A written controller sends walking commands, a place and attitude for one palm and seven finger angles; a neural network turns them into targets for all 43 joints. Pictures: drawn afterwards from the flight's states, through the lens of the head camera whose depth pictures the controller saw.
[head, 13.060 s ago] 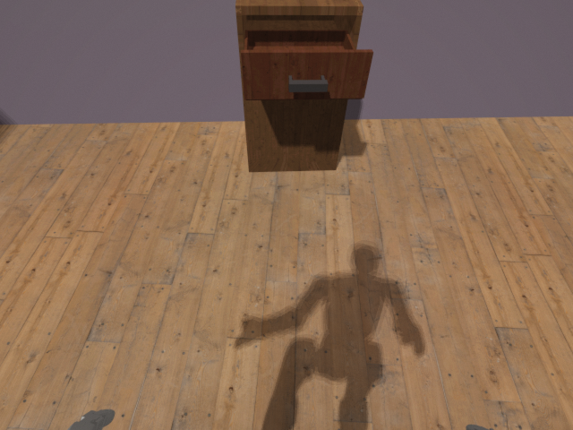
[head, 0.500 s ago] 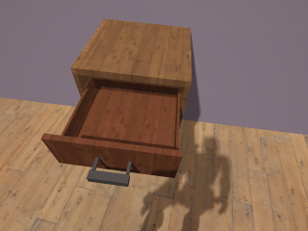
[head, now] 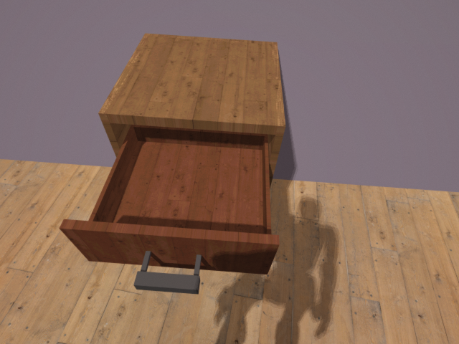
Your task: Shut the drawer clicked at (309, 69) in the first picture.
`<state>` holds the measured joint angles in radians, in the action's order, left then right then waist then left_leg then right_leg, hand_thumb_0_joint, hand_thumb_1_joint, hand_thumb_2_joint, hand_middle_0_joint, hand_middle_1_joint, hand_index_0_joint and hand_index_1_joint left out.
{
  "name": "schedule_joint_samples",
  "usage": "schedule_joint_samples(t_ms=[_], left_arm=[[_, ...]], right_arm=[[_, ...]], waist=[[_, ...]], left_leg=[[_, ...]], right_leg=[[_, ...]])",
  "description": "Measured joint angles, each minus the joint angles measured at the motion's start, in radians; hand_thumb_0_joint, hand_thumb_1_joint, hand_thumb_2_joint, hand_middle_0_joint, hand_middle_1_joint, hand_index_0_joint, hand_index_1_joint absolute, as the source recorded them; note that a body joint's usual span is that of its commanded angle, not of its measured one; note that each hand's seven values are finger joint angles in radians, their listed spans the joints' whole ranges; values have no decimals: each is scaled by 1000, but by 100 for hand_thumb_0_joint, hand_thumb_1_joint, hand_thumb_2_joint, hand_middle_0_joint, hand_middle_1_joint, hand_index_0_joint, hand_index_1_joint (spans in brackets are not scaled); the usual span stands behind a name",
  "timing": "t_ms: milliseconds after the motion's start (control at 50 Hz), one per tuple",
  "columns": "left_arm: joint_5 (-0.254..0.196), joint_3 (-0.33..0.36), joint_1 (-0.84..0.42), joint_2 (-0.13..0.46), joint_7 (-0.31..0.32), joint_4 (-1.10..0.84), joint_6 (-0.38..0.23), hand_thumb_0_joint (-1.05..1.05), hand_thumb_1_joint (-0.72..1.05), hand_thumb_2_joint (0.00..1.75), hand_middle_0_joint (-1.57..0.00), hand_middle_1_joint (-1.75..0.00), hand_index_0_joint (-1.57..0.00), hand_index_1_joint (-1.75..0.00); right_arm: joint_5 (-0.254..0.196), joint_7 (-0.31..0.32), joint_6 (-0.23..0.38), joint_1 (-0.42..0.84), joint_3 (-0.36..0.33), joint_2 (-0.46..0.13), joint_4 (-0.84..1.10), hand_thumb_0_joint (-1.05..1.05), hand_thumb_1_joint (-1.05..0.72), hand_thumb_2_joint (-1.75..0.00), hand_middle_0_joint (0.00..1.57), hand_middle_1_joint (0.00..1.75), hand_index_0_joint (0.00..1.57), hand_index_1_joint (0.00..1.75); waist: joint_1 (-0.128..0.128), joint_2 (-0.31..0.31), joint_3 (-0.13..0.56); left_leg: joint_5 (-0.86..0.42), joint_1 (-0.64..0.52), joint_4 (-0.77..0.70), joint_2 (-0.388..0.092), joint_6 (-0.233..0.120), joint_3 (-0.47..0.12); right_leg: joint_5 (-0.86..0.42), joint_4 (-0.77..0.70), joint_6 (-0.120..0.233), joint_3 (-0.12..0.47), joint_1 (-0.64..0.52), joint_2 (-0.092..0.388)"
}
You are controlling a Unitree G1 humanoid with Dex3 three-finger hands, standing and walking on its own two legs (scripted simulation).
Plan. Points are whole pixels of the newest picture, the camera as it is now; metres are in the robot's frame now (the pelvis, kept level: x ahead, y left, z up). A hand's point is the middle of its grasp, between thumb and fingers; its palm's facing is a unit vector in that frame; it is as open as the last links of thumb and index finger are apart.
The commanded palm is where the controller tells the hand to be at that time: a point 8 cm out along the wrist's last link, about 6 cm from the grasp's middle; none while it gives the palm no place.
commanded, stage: come to a stop and stand still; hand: left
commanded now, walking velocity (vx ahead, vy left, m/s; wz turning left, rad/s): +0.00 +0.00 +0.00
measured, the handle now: (170, 270) +0.27 +0.14 -0.09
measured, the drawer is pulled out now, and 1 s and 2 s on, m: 0.30 0.30 0.30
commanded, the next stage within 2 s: look again from close up in 0.14 s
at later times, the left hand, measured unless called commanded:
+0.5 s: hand out of the picture +0.01 +0.15 -0.18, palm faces -0.01 -0.98 -0.21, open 7.3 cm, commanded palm none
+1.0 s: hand out of the picture +0.07 +0.13 -0.17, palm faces -0.01 -0.97 -0.26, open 7.3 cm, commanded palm none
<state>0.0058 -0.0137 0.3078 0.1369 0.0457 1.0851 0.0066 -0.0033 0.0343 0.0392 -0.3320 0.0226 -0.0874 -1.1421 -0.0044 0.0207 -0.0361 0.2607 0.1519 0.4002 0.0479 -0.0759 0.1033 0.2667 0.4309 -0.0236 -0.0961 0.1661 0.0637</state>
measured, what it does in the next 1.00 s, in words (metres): shifts its weight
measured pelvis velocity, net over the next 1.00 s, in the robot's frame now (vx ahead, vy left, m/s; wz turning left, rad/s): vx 0.03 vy -0.05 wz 0.01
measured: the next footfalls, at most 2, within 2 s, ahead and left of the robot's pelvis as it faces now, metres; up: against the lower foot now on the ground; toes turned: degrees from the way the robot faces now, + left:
none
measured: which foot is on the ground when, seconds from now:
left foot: down 0.00-1.00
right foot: down 0.00-1.00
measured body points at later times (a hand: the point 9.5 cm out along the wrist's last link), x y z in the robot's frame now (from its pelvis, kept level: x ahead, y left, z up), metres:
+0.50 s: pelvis +0.01 -0.02 +0.00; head +0.04 -0.02 +0.44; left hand +0.01 +0.21 -0.16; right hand +0.04 -0.25 -0.16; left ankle -0.03 +0.07 -0.74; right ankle -0.03 -0.13 -0.74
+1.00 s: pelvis +0.03 -0.05 +0.00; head +0.08 -0.06 +0.44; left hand +0.07 +0.18 -0.15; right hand +0.07 -0.28 -0.17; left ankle -0.03 +0.07 -0.74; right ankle -0.03 -0.13 -0.74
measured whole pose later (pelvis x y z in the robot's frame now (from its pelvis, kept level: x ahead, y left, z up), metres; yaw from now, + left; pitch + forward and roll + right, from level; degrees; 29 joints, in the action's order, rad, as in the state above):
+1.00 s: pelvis +0.03 -0.05 +0.00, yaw +0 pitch +1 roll +1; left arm 0.01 -0.02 0.20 0.18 0.06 1.03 0.00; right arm 0.02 0.02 0.00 -0.16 0.00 -0.18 -1.07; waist 0.00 -0.01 -0.09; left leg 0.31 0.15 0.44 0.00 0.00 0.08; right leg 0.35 0.50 0.04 -0.11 0.17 0.01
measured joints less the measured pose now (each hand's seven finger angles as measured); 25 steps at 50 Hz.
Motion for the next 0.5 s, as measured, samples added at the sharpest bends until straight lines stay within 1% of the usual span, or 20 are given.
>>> schedule_joint_samples(t_ms=[240, 260, 300, 360, 500], left_arm=[[-1, -2, 21, -24, 5, 18, -5, 0, 91, 90, -19, -30, -20, -30], [-4, -6, 25, -19, 0, 9, -4, 0, 91, 90, -19, -30, -20, -30], [3, -11, 32, -6, -8, -13, -2, 0, 91, 90, -19, -30, -20, -30], [10, -17, 30, 7, -12, -25, -10, 0, 91, 90, -20, -30, -20, -30], [6, -19, -7, 32, -5, -30, -28, 0, 91, 90, -19, -30, -20, -30]], right_arm=[[-1, 7, 7, 5, -8, -10, -11, 0, -91, -90, 20, 30, 20, 30], [7, 3, -4, 4, -12, -10, 5, 0, -91, -90, 20, 30, 20, 30], [21, 2, -4, -1, -25, -16, 41, 1, -91, -90, 20, 30, 20, 30], [18, -2, -10, 12, -37, -39, 68, 1, -91, -90, 20, 30, 20, 30], [18, -12, -14, 88, -39, -87, 91, 1, -91, -90, 20, 30, 20, 30]], waist=[[-2, -2, 11], [-3, 6, 11], [3, 18, 12], [3, 8, 14], [2, -15, 1]], left_leg=[[8, -18, -5, -3, 5, 0], [7, -16, -8, 1, 6, 5], [13, 4, 9, 10, 8, 11], [29, 25, 38, 3, 12, 9], [42, 36, 57, -22, 30, -5]], right_leg=[[12, 0, 3, 1, -15, -3], [19, 21, 12, 8, 1, 0], [50, 83, 35, 23, 42, 8], [59, 93, 14, 23, 54, 3], [56, 73, 30, 8, 45, -22]])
